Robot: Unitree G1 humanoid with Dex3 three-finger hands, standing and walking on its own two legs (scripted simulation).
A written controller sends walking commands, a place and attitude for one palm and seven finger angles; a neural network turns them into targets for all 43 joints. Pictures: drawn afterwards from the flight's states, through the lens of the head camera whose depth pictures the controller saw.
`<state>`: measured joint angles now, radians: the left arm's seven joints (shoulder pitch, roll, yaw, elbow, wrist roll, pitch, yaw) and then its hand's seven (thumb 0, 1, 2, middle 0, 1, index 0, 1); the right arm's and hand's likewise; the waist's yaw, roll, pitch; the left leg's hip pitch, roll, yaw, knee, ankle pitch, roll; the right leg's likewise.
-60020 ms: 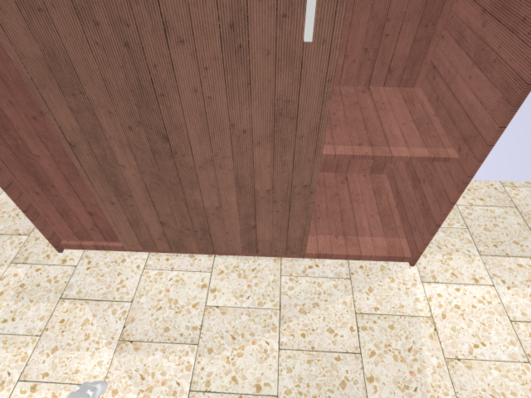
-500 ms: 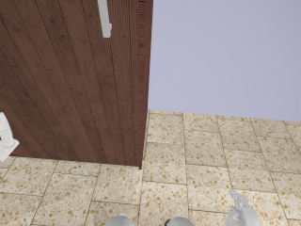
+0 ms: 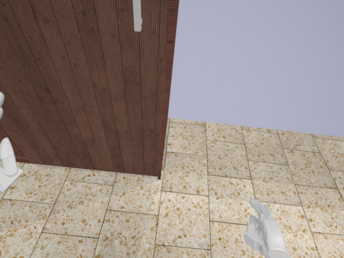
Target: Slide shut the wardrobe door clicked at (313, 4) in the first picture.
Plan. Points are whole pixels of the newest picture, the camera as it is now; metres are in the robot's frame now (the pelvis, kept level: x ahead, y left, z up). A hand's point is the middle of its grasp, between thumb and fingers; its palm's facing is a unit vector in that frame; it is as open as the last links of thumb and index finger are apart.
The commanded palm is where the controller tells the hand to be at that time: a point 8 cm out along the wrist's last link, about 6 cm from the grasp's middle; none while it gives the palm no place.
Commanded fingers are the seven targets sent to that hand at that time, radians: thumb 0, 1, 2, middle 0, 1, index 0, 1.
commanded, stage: stop stepping back and stand still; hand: left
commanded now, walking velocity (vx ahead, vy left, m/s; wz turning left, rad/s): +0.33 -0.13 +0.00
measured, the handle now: out of the picture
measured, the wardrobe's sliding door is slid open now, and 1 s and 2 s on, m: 0.00 0.00 0.00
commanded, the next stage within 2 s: let the arm hang, fingers relaxed in 0.94 s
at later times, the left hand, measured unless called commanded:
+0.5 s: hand out of the picture +0.12 +0.24 +0.18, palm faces +0.40 -0.81 -0.44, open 7.4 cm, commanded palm +0.06 +0.29 +0.19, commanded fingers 0.00 0.90 0.90 -0.20 -0.30 -0.20 -0.30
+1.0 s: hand out of the picture +0.10 +0.27 +0.18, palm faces +0.45 -0.80 -0.39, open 7.4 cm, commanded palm +0.05 +0.31 +0.19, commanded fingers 0.00 0.90 0.90 -0.20 -0.30 -0.20 -0.30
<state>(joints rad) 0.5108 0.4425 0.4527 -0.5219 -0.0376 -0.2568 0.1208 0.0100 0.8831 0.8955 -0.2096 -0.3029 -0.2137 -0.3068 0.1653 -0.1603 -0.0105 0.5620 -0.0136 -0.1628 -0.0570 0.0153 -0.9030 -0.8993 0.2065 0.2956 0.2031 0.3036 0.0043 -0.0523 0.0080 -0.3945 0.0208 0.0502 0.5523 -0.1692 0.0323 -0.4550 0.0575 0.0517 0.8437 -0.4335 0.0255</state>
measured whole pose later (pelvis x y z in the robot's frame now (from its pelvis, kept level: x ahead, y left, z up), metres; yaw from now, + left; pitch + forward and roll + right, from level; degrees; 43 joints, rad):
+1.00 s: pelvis -0.11 +0.02 +0.00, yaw -2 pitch -1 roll +0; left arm 0.49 0.38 0.40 -0.47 -0.02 -0.19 0.15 0.01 0.88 0.90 -0.21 -0.30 -0.21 -0.31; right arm 0.27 -0.19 0.02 0.67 -0.01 -0.09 -0.07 0.02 -0.90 -0.90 0.21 0.30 0.20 0.30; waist 0.02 -0.04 -0.05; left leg -0.44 0.04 0.06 0.89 -0.38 0.01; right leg -0.30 -0.01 -0.07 0.57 -0.25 -0.05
